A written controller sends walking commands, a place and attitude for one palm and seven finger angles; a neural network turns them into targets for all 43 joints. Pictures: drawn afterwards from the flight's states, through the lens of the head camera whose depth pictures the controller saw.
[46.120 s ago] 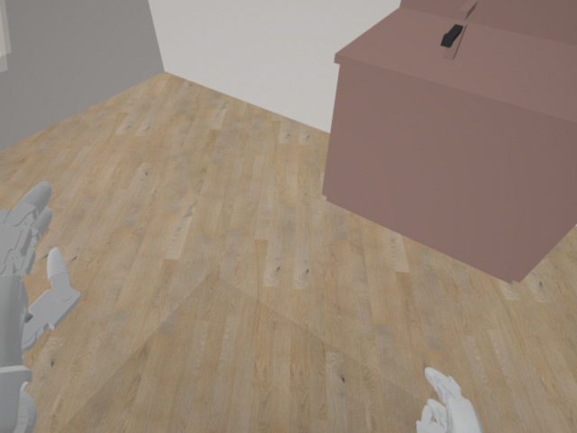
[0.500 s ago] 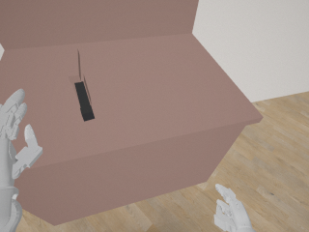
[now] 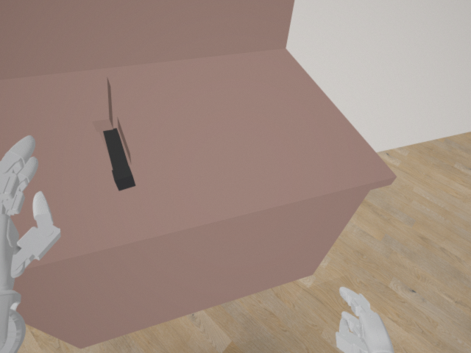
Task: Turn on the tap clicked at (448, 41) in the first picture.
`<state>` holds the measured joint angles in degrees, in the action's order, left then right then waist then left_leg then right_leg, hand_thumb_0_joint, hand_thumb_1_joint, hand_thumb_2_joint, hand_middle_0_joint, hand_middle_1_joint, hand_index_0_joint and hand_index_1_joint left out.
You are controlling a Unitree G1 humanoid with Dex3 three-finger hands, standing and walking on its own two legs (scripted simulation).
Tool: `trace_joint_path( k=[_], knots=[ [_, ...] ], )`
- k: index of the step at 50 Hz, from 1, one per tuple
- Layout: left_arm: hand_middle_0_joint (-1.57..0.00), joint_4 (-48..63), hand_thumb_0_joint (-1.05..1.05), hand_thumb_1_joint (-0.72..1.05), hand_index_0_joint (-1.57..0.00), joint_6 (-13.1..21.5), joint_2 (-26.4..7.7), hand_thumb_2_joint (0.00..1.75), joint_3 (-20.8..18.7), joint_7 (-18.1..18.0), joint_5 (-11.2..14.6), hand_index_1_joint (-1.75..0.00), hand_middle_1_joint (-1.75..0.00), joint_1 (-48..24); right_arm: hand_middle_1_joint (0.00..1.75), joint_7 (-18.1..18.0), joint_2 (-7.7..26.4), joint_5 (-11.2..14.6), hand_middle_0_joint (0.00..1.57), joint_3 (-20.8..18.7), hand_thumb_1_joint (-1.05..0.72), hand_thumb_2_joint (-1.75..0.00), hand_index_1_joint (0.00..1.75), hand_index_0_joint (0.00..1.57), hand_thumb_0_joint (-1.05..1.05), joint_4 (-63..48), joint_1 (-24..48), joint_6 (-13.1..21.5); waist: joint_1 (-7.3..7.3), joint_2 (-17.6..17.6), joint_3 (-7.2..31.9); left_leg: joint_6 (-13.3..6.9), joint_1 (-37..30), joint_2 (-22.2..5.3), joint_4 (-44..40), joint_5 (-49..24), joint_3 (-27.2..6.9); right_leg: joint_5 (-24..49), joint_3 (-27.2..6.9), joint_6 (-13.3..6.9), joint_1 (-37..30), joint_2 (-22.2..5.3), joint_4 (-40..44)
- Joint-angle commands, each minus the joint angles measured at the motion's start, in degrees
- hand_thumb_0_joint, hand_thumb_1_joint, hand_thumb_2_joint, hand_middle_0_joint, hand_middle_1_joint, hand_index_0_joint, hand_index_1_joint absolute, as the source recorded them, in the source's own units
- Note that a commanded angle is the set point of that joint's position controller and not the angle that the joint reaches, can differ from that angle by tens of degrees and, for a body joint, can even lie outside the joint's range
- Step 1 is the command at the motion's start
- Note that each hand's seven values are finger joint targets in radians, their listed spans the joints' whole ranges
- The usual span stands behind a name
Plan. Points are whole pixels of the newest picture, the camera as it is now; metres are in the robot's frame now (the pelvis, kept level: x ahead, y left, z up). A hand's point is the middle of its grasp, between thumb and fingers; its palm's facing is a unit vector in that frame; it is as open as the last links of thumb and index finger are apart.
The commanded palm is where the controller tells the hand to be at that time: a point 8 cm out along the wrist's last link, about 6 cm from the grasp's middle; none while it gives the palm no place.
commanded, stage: shuffle to correct the standing spot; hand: left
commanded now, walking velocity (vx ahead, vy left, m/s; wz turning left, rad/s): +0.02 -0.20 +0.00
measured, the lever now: (123, 178) +0.36 +0.23 +0.09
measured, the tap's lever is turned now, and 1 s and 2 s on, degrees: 8 8 8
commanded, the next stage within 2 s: come to a stop and stand still in 0.50 s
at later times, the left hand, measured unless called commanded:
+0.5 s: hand (123, 223) +0.24 +0.17 +0.16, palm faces +0.33 -0.86 -0.38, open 7.4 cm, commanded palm +0.18 +0.21 +0.17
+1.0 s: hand (112, 241) +0.21 +0.18 +0.16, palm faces +0.39 -0.83 -0.40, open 7.4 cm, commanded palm +0.16 +0.22 +0.17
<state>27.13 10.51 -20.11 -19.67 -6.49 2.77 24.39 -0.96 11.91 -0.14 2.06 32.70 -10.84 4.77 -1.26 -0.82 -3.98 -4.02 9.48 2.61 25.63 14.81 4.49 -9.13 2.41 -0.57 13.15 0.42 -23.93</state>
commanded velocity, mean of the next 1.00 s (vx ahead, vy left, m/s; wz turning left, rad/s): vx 0.01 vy -0.09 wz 0.00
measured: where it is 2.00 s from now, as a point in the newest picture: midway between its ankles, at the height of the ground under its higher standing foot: outside the picture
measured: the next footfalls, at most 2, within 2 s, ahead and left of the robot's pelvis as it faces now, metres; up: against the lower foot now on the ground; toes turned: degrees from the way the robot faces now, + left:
none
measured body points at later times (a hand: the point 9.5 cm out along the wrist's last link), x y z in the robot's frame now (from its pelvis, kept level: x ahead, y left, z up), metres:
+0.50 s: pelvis +0.02 -0.07 -0.01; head +0.04 -0.06 +0.44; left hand +0.21 +0.21 +0.18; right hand +0.19 -0.29 -0.09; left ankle -0.01 +0.06 -0.74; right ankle +0.04 -0.11 -0.74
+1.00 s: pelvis +0.01 -0.07 +0.00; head +0.04 -0.08 +0.45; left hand +0.19 +0.22 +0.18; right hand +0.20 -0.29 -0.09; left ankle -0.01 +0.06 -0.74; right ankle +0.04 -0.11 -0.74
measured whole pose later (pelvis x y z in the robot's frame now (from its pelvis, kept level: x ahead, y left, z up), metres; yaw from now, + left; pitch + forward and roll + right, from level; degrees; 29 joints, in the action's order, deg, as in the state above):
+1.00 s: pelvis +0.01 -0.07 +0.00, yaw +2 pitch -1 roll -1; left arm 28.1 8.1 -19.5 -18.6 -7.5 4.4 28.0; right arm -1.6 13.2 1.4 0.4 33.6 -8.2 2.7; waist -1.0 2.5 -5.0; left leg 0.7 10.4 -2.0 27.6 15.9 0.1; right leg -9.6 6.1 -5.5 11.9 5.1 -22.3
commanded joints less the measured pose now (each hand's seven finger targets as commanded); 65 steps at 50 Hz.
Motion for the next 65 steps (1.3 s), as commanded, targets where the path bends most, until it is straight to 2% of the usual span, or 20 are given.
trace_joint_path(
  k=[1, 4, 8, 11, 15, 24, 28, 29, 30, 33, 34, 37, 42, 45, 48, 49, 53, 54, 58, 65],
  knots=[
    [-0.20, 11.46, 0.00, 0.90, -0.20, 3.14, -7.87, 0.90, -4.78, -0.42, 0.56, -0.30, -0.30, -6.76, 0.30, -0.86, 6.87, 0.29, 0.20, -3.14, -0.90, -0.90, 0.30, 0.20, 0.00, -9.11, 5.21, 2.90, 0.14, 5.12, 8.08, 5.86, 0.95, -10.65, -8.79, -8.84, -8.89, 3.47, -2.38, -0.20, -4.13, -1.54, 0.21],
    [-0.20, 12.48, 0.00, 0.90, -0.20, 2.70, -8.49, 0.90, -4.81, -0.28, 0.38, -0.30, -0.30, -7.95, 0.30, -0.62, 6.55, 0.42, 0.20, -3.09, -0.90, -0.90, 0.30, 0.20, 0.00, -9.54, 5.76, 2.84, 0.13, 7.24, 7.84, 5.48, 0.31, -11.15, -9.22, -7.71, -9.30, 2.51, -2.34, -0.28, -3.18, -0.96, -0.05],
    [-0.20, 12.07, 0.00, 0.90, -0.20, 2.16, -8.73, 0.90, -5.07, -0.09, 0.62, -0.30, -0.30, -7.02, 0.30, -0.39, 6.45, 0.20, 0.20, -3.34, -0.90, -0.90, 0.30, 0.20, 0.00, -10.13, 5.21, 2.58, 0.03, 4.34, 8.24, 3.79, 2.27, -11.65, -7.37, -6.45, -8.59, 3.85, -2.58, -0.52, -5.22, -1.39, 1.09],
    [-0.20, 13.54, 0.00, 0.90, -0.20, 1.85, -8.95, 0.90, -5.31, 0.23, 1.10, -0.30, -0.30, -6.00, 0.30, -0.30, 6.46, 0.25, 0.20, -3.44, -0.90, -0.90, 0.30, 0.20, 0.00, -10.30, 5.01, 2.44, 0.24, 6.22, 9.20, 3.87, 1.94, -11.32, -5.70, -9.97, -7.90, 6.14, -2.64, -0.79, -5.54, -1.46, 0.43],
    [-0.20, 13.39, 0.00, 0.90, -0.20, 1.45, -9.44, 0.90, -6.22, 0.44, 1.81, -0.30, -0.30, -3.40, 0.30, -0.43, 6.34, 0.18, 0.20, -3.39, -0.90, -0.90, 0.30, 0.20, 0.00, -10.39, 4.91, 2.25, 0.38, 5.14, 9.43, 2.80, 3.14, -11.23, -4.22, -6.59, -7.38, 6.01, -3.60, -1.15, -5.80, -1.95, 0.84],
    [-0.20, 15.15, 0.00, 0.90, -0.20, 0.53, -11.44, 0.90, -7.68, 0.05, 3.03, -0.30, -0.30, -2.15, 0.30, -1.11, 6.63, 0.66, 0.20, -4.09, -0.90, -0.90, 0.30, 0.20, 0.00, -9.85, 4.80, 2.47, 1.05, 2.11, 10.57, 2.26, 2.62, -8.55, 4.00, -2.13, -4.50, 4.38, -10.70, -3.40, -3.70, -6.01, 3.31],
    [-0.20, 14.75, 0.00, 0.90, -0.20, 0.24, -11.07, 0.90, -7.69, -0.47, 3.53, -0.30, -0.30, -0.92, 0.30, -1.10, 6.49, 1.03, 0.20, -4.41, -0.90, -0.90, 0.30, 0.20, 0.00, -9.25, 4.42, 2.21, 1.33, -1.54, 10.18, 2.61, 4.79, -6.82, 9.35, 0.32, -2.74, 3.12, -13.91, -3.83, -4.27, -8.84, 5.95],
    [-0.20, 15.44, 0.00, 0.90, -0.20, 0.23, -11.78, 0.90, -8.39, -0.75, 3.57, -0.30, -0.30, -0.31, 0.30, -1.09, 6.40, 1.24, 0.20, -4.33, -0.90, -0.90, 0.30, 0.20, 0.00, -9.11, 5.00, 2.06, 1.46, -0.29, 10.84, 2.70, 4.67, -6.80, 9.49, -0.43, -2.98, 5.36, -14.12, -4.17, -5.01, -9.35, 5.40],
    [-0.20, 15.12, 0.00, 0.90, -0.20, 0.36, -11.24, 0.90, -8.09, -0.87, 3.78, -0.30, -0.30, 0.70, 0.30, -1.08, 6.39, 1.07, 0.20, -4.27, -0.90, -0.90, 0.30, 0.20, 0.00, -8.80, 4.60, 1.86, 1.59, -0.08, 11.04, 2.77, 4.95, -6.85, 9.37, -0.70, -2.92, 6.68, -13.39, -4.13, -5.69, -9.43, 4.96],
    [-0.20, 14.54, 0.00, 0.90, -0.20, 1.19, -10.99, 0.90, -8.80, -1.60, 3.32, -0.30, -0.30, 2.76, 0.30, -0.96, 6.47, 1.35, 0.20, -4.07, -0.90, -0.90, 0.30, 0.20, 0.00, -8.60, 5.92, 1.72, 1.27, 2.42, 10.63, 2.67, 5.43, -6.17, 8.11, -2.47, -3.84, 10.63, -14.34, -0.44, -7.56, -10.06, 6.49],
    [-0.20, 14.99, 0.00, 0.90, -0.20, 1.42, -11.24, 0.90, -8.86, -1.96, 2.99, -0.30, -0.30, 3.43, 0.30, -0.94, 6.61, 1.48, 0.20, -3.86, -0.90, -0.90, 0.30, 0.20, 0.00, -8.39, 6.99, 1.58, 1.16, 4.60, 10.89, 2.55, 4.97, -6.19, 6.97, -4.06, -4.42, 14.05, -13.91, 0.45, -8.93, -10.28, 6.14],
    [-0.20, 14.01, 0.00, 0.90, -0.20, 2.03, -10.42, 0.90, -8.51, -2.24, 2.60, -0.30, -0.30, 4.17, 0.30, -0.89, 6.65, 1.45, 0.20, -3.82, -0.90, -0.90, 0.30, 0.20, 0.00, -8.31, 7.06, 1.32, 0.78, 1.96, 11.28, 2.40, 5.40, -5.96, 5.65, -6.35, -4.79, 20.03, -11.98, 3.16, -12.50, -9.58, 5.73],
    [-0.20, 11.76, 0.00, 0.90, -0.20, 1.89, -9.67, 0.90, -7.67, -2.23, 2.32, -0.30, -0.30, 3.75, 0.30, -1.08, 6.63, 1.58, 0.20, -3.85, -0.90, -0.90, 0.30, 0.20, 0.00, -8.29, 7.04, 1.06, 0.36, -1.07, 10.42, 1.96, 4.42, -5.85, 3.84, -6.06, -5.31, 17.16, -11.29, 4.23, -11.76, -9.48, 6.94],
    [-0.20, 12.19, 0.00, 0.90, -0.20, 1.58, -9.16, 0.90, -6.42, -2.17, 2.09, -0.30, -0.30, 2.17, 0.30, -1.29, 6.86, 1.53, 0.20, -3.93, -0.90, -0.90, 0.30, 0.20, 0.00, -8.08, 6.90, 1.05, 0.38, -0.14, 11.03, 1.62, 1.40, -6.27, 1.90, -6.55, -5.70, 11.90, -10.58, 3.29, -9.81, -9.14, 7.28],
    [-0.20, 12.00, 0.00, 0.90, -0.20, 1.02, -8.87, 0.90, -5.89, -2.15, 2.01, -0.30, -0.30, 0.74, 0.30, -1.33, 7.00, 1.65, 0.20, -4.07, -0.90, -0.90, 0.30, 0.20, 0.00, -8.29, 6.66, 1.20, 0.39, -2.05, 10.38, 1.63, 0.79, -6.22, 1.64, -6.26, -6.00, 6.74, -10.98, 2.95, -8.53, -8.62, 8.53],
    [-0.20, 12.07, 0.00, 0.90, -0.20, 0.76, -9.84, 0.90, -6.46, -2.20, 1.91, -0.30, -0.30, 0.68, 0.30, -1.51, 6.96, 1.60, 0.20, -3.88, -0.90, -0.90, 0.30, 0.20, 0.00, -8.00, 7.28, 1.19, 0.32, 0.04, 10.21, 1.49, -0.17, -6.37, 1.02, -6.26, -6.14, 6.33, -10.97, 2.36, -7.43, -8.71, 8.43],
    [-0.20, 12.70, 0.00, 0.90, -0.20, 0.46, -8.89, 0.90, -4.87, -2.17, 1.64, -0.30, -0.30, -1.81, 0.30, -1.55, 6.76, 1.31, 0.20, -3.50, -0.90, -0.90, 0.30, 0.20, 0.00, -8.25, 7.08, 1.68, 0.33, 0.36, 8.89, 1.46, -0.35, -6.80, -1.49, -3.91, -6.99, -1.31, -10.22, 0.74, -5.74, -7.79, 9.60],
    [-0.20, 13.38, 0.00, 0.90, -0.20, 0.35, -9.59, 0.90, -5.03, -2.17, 1.55, -0.30, -0.30, -2.40, 0.30, -1.72, 6.97, 1.30, 0.20, -3.43, -0.90, -0.90, 0.30, 0.20, 0.00, -8.06, 7.75, 1.80, 0.26, 2.25, 8.81, 1.37, -1.15, -7.26, -2.78, -4.43, -7.57, -0.77, -9.85, 0.15, -5.43, -7.50, 9.06],
    [-0.20, 11.16, 0.00, 0.90, -0.20, 0.09, -8.62, 0.90, -4.27, -2.15, 1.31, -0.30, -0.30, -2.70, 0.30, -1.68, 6.69, 1.13, 0.20, -2.90, -0.90, -0.90, 0.30, 0.20, 0.00, -8.61, 7.29, 2.11, 0.06, 1.66, 6.19, 1.47, 1.95, -7.96, -6.37, -0.94, -9.04, -3.48, -8.33, -0.17, -5.74, -5.80, 8.99],
    [-0.20, 12.41, 0.00, 0.90, -0.20, 0.84, -8.46, 0.90, -3.94, -2.01, 0.73, -0.30, -0.30, -3.75, 0.30, -1.56, 6.76, 0.77, 0.20, -2.63, -0.90, -0.90, 0.30, 0.20, 0.00, -8.91, 6.76, 2.26, -0.10, 5.96, 6.45, 1.83, 5.08, -9.23, -10.97, 0.70, -11.49, 0.52, -5.13, -0.56, -9.26, -3.94, 5.10]
  ],
)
